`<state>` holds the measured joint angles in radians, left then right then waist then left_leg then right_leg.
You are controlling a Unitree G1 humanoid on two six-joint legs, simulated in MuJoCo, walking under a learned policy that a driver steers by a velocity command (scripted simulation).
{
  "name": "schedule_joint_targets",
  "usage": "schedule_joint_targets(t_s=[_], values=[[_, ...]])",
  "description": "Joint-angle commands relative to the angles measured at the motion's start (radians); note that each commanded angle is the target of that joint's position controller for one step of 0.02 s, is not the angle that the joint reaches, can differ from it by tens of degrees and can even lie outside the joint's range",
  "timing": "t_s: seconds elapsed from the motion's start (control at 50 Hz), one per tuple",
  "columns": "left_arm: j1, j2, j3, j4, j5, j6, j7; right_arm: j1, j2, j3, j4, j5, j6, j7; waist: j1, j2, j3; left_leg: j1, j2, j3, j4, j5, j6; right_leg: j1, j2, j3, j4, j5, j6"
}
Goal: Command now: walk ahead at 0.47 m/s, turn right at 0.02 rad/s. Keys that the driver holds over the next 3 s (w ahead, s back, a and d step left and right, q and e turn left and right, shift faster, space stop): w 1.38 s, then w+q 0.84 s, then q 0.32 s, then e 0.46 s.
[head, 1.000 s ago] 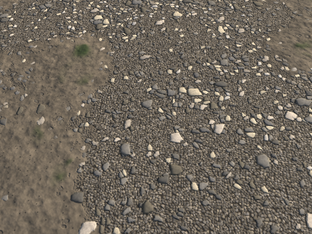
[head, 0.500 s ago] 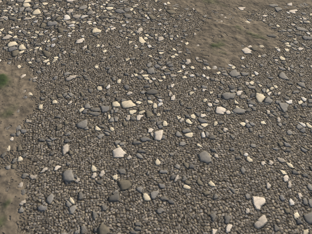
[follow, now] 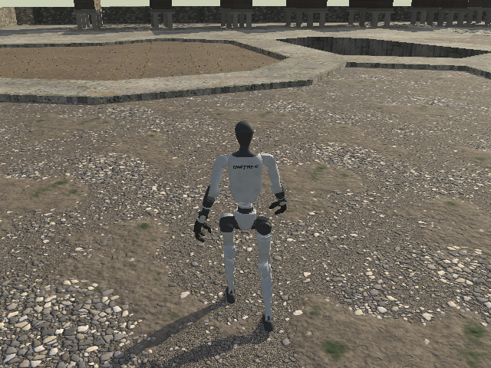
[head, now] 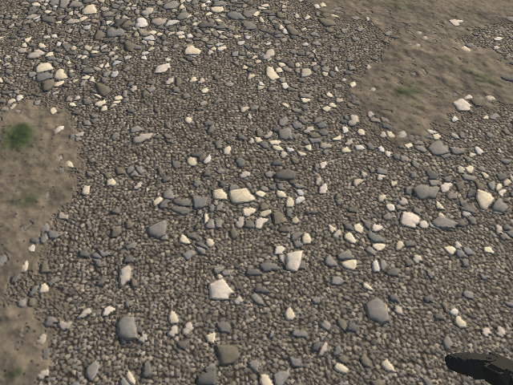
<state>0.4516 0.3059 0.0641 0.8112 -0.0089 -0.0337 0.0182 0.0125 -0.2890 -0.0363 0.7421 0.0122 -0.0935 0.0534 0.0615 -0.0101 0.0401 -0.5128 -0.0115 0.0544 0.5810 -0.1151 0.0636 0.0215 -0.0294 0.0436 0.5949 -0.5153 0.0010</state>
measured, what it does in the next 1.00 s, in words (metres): walks ahead: right foot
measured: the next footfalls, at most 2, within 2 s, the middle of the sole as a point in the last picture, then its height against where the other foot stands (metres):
right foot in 0.50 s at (331, 375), level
left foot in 1.04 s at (241, 265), level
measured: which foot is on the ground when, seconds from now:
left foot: down 0.00-0.52, up 0.54-1.00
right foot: up 0.00-0.48, down 0.50-1.00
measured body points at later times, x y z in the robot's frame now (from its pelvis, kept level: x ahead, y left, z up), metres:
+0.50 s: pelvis +0.29 -0.02 +0.01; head +0.32 -0.02 +0.46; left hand +0.52 +0.21 -0.06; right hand +0.27 -0.31 -0.12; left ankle +0.11 +0.10 -0.72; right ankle +0.43 -0.12 -0.72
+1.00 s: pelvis +0.57 +0.00 +0.02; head +0.60 +0.00 +0.47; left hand +0.57 +0.29 -0.11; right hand +0.79 -0.23 -0.07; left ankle +0.73 +0.12 -0.70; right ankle +0.43 -0.13 -0.72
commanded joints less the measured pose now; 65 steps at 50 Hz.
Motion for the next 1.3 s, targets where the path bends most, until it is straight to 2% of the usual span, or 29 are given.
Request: schedule_joint_targets(t_s=[0.02, 0.04, 0.06, 0.08, 0.1, 0.18, 0.3, 0.4, 0.46, 0.5, 0.52, 0.54, 0.56, 0.58, 0.62, 0.66, 0.74, 0.84, 0.94, 1.0, 1.02, 1.04, 1.06, 1.08, 1.1, 1.12, 1.14, 1.2, 1.3], values=[[0.024, 0.096, 0.003, -0.095, -0.029, -0.05, -0.005, 0.382, -0.201, -0.062, 0.047, 0.005, -0.001, -0.011, -0.177, 0.22, -0.345, 0.855, 0.371, -0.803, -0.32, -0.475, 0.225, -0.702, 0.055, 0.133, 0.712, -0.054, -0.021], [-0.078, 0.139, 0.017, -0.126, -0.048, -0.06, -0.011, 0.31, -0.168, -0.051, 0.039, 0.003, -0.002, -0.016, -0.162, 0.169, -0.194, 0.725, 0.349, -0.647, -0.327, -0.419, 0.186, -0.766, 0.002, 0.091, 0.715, 0.035, -0.037], [-0.122, 0.13, 0.012, -0.132, -0.036, -0.066, -0.007, 0.248, -0.154, -0.046, 0.026, -0.005, -0.001, -0.019, -0.131, 0.071, -0.127, 0.587, 0.317, -0.54, -0.337, -0.288, 0.168, -0.73, -0.051, 0.06, 0.672, 0.125, -0.042], [-0.142, 0.122, 0.016, -0.13, -0.016, -0.066, -0.005, 0.208, -0.13, -0.041, 0.02, -0.016, -0.002, -0.019, -0.104, 0.052, -0.079, 0.477, 0.277, -0.453, -0.356, -0.183, 0.165, -0.694, -0.083, 0.051, 0.616, 0.184, -0.039], [-0.118, 0.108, 0.016, -0.124, -0.013, -0.057, -0.007, 0.188, -0.113, -0.035, 0.017, -0.03, -0.006, -0.02, -0.071, 0.082, -0.076, 0.411, 0.251, -0.4, -0.381, -0.129, 0.164, -0.634, -0.108, 0.06, 0.594, 0.226, -0.039], [-0.134, 0.064, 0.008, -0.126, 0.0, -0.027, -0.005, 0.191, -0.119, -0.037, 0.039, -0.012, -0.024, -0.024, -0.043, 0.077, -0.02, 0.306, 0.228, -0.272, -0.471, -0.014, 0.197, -0.644, -0.13, 0.033, 0.483, 0.297, 0.001], [-0.348, 0.02, -0.012, -0.18, 0.003, -0.053, -0.021, 0.275, -0.156, -0.041, 0.071, 0.0, -0.009, -0.044, -0.117, 0.045, 0.027, 0.355, 0.168, -0.121, -0.479, 0.126, 0.147, -0.654, -0.093, -0.027, 0.093, 0.612, 0.023], [-0.48, 0.027, -0.016, -0.231, -0.01, -0.068, -0.054, 0.375, -0.176, -0.045, 0.114, 0.009, 0.022, -0.048, -0.159, 0.05, 0.05, 0.527, 0.237, -0.137, -0.412, 0.173, 0.138, -0.682, -0.053, -0.037, -0.059, 0.589, -0.008], [-0.43, 0.065, -0.002, -0.231, -0.007, -0.069, -0.064, 0.363, -0.197, -0.054, 0.12, 0.01, 0.04, -0.056, -0.104, 0.083, 0.003, 0.619, 0.266, -0.141, -0.303, 0.398, 0.108, -0.598, -0.017, -0.05, -0.094, 0.461, -0.053], [-0.188, 0.135, 0.037, -0.164, -0.003, -0.066, -0.052, 0.332, -0.185, -0.047, 0.111, 0.003, 0.051, -0.061, 0.03, 0.079, -0.161, 0.554, 0.195, -0.079, -0.005, 0.627, 0.064, -0.243, 0.026, -0.091, -0.119, 0.479, -0.11], [-0.009, 0.207, 0.056, -0.133, 0.007, -0.059, -0.04, 0.346, -0.128, -0.022, 0.083, -0.023, 0.047, -0.063, 0.085, -0.032, -0.323, 0.338, 0.137, -0.043, 0.311, 0.338, 0.03, 0.082, -0.159, 0.113, -0.065, 0.517, -0.172], [0.007, 0.263, 0.065, -0.115, 0.009, -0.058, -0.047, 0.488, -0.008, 0.011, 0.075, -0.013, 0.024, -0.051, -0.005, -0.3, -0.437, -0.062, -0.058, -0.079, 0.631, -0.404, -0.026, 0.389, -0.365, 0.61, -0.181, 0.272, -0.331], [0.006, 0.152, 0.038, -0.128, 0.002, -0.058, -0.047, 0.405, -0.123, -0.012, 0.085, 0.009, 0.005, -0.042, 0.05, -0.183, -0.401, -0.175, -0.014, -0.197, 0.725, -0.459, -0.014, 0.37, -0.347, 0.665, -0.264, 0.159, -0.296], [-0.067, 0.125, 0.026, -0.133, 0.003, -0.059, -0.044, 0.305, -0.165, -0.025, 0.049, 0.032, -0.008, -0.037, 0.042, -0.132, -0.248, -0.232, 0.034, -0.171, 0.73, -0.376, -0.005, 0.246, -0.319, 0.512, -0.286, 0.208, -0.261], [-0.175, 0.098, 0.017, -0.14, 0.012, -0.059, -0.045, 0.229, -0.143, -0.025, 0.033, 0.01, -0.012, -0.041, -0.015, -0.018, -0.103, -0.18, 0.111, -0.132, 0.629, -0.235, -0.018, -0.006, -0.248, 0.326, -0.337, 0.438, -0.244], [-0.206, 0.074, 0.011, -0.136, 0.017, -0.07, -0.048, 0.276, -0.114, -0.024, 0.047, 0.007, 0.007, -0.041, -0.066, -0.055, -0.094, -0.086, 0.144, -0.137, 0.571, -0.18, -0.035, -0.108, -0.209, 0.243, -0.395, 0.509, -0.244], [-0.189, 0.108, 0.021, -0.097, 0.007, -0.082, -0.04, 0.21, -0.076, -0.014, 0.025, -0.008, 0.034, -0.048, -0.073, -0.043, -0.027, -0.134, 0.161, -0.115, 0.41, -0.077, -0.082, -0.18, -0.192, 0.128, -0.469, 0.575, -0.26], [-0.134, 0.136, 0.027, -0.055, -0.001, -0.067, -0.025, 0.04, -0.049, -0.002, -0.016, -0.007, 0.016, -0.034, -0.013, -0.042, 0.011, -0.093, 0.119, -0.072, 0.084, 0.193, -0.089, -0.168, -0.14, 0.013, -0.483, 0.541, -0.209], [-0.071, 0.157, 0.036, 0.0, -0.013, -0.044, -0.018, -0.06, -0.07, -0.007, -0.06, 0.003, 0.004, -0.012, 0.007, -0.054, 0.033, -0.109, 0.094, -0.082, -0.045, 0.154, -0.048, -0.019, -0.215, 0.035, -0.42, 0.544, -0.191], [-0.097, 0.172, 0.042, 0.01, -0.014, -0.027, -0.01, 0.017, -0.106, -0.023, -0.046, 0.001, -0.002, -0.005, -0.052, -0.075, -0.016, 0.012, 0.057, -0.05, -0.081, 0.049, -0.004, 0.044, -0.228, 0.032, -0.307, 0.745, -0.159], [-0.114, 0.164, 0.038, 0.01, -0.012, -0.02, -0.007, 0.133, -0.135, -0.042, -0.011, -0.002, -0.002, -0.011, -0.115, -0.066, -0.085, 0.173, 0.024, -0.017, -0.102, 0.049, 0.02, 0.023, -0.187, -0.004, -0.166, 0.882, -0.135], [-0.101, 0.125, 0.021, 0.001, 0.001, -0.017, -0.004, 0.299, -0.189, -0.066, 0.034, -0.005, 0.001, -0.02, -0.178, -0.029, -0.209, 0.433, 0.073, -0.064, -0.068, 0.072, 0.058, -0.093, -0.132, -0.046, 0.059, 0.815, -0.101], [0.011, 0.029, -0.01, -0.028, 0.008, -0.033, -0.011, 0.406, -0.292, -0.091, 0.048, -0.023, 0.008, -0.027, -0.152, 0.184, -0.359, 0.83, 0.326, -0.483, -0.086, -0.063, 0.207, -0.49, 0.011, -0.093, 0.454, 0.455, -0.024], [-0.001, 0.031, -0.014, -0.015, 0.002, -0.054, -0.013, 0.431, -0.237, -0.076, 0.056, -0.004, 0.011, -0.023, -0.17, 0.279, -0.42, 0.897, 0.392, -0.787, -0.262, -0.223, 0.258, -0.67, 0.089, 0.035, 0.631, -0.066, -0.012], [-0.078, 0.12, 0.01, -0.035, -0.027, -0.069, -0.022, 0.372, -0.185, -0.057, 0.049, 0.002, 0.009, -0.023, -0.171, 0.199, -0.281, 0.798, 0.37, -0.691, -0.291, -0.321, 0.214, -0.774, 0.026, 0.082, 0.711, -0.034, -0.029], [-0.15, 0.128, 0.01, -0.057, -0.036, -0.075, -0.023, 0.302, -0.157, -0.048, 0.034, -0.002, 0.009, -0.024, -0.148, 0.137, -0.176, 0.661, 0.337, -0.563, -0.307, -0.286, 0.182, -0.786, -0.03, 0.047, 0.685, 0.054, -0.044], [-0.189, 0.121, 0.011, -0.063, -0.02, -0.075, -0.019, 0.242, -0.129, -0.04, 0.028, -0.011, 0.008, -0.022, -0.12, 0.08, -0.098, 0.521, 0.299, -0.467, -0.338, -0.2, 0.169, -0.756, -0.069, 0.027, 0.622, 0.135, -0.043], [-0.138, 0.078, 0.012, -0.041, -0.004, -0.044, -0.014, 0.188, -0.094, -0.031, 0.027, -0.021, -0.008, -0.02, -0.053, 0.112, -0.069, 0.351, 0.235, -0.321, -0.415, -0.012, 0.165, -0.616, -0.116, 0.03, 0.523, 0.249, -0.025], [-0.259, 0.05, 0.005, -0.079, 0.008, -0.034, -0.01, 0.25, -0.134, -0.042, 0.071, -0.013, -0.012, -0.04, -0.072, 0.061, -0.02, 0.373, 0.212, -0.19, -0.459, 0.171, 0.167, -0.707, -0.121, 0.014, 0.291, 0.46, 0.02]])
